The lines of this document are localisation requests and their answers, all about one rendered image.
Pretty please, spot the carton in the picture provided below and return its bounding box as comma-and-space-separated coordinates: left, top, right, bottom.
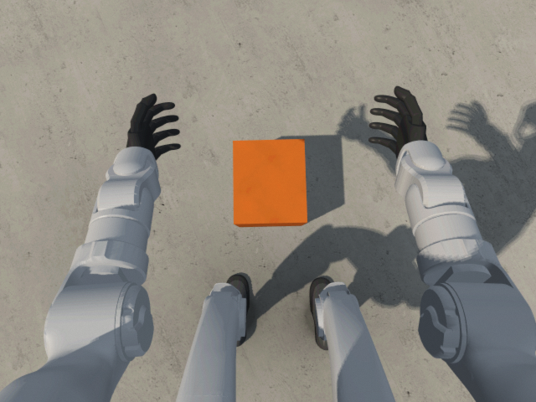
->
233, 139, 307, 227

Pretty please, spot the robot right thigh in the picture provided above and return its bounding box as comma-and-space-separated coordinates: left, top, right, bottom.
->
314, 291, 395, 402

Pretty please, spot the right robot foot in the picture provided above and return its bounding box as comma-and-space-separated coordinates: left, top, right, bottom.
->
310, 277, 331, 350

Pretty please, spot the right robot forearm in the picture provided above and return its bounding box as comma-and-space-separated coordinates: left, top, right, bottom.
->
394, 140, 536, 351

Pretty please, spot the left robot forearm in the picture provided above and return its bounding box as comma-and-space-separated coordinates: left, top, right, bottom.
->
44, 147, 161, 356

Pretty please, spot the robot left hand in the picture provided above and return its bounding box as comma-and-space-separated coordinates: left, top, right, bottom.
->
126, 94, 181, 160

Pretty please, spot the robot right hand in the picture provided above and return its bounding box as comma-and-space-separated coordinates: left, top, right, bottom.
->
368, 86, 428, 159

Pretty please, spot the left robot upper arm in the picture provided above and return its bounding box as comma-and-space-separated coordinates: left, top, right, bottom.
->
0, 281, 154, 402

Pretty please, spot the right robot upper arm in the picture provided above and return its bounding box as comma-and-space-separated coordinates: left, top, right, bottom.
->
418, 282, 536, 402

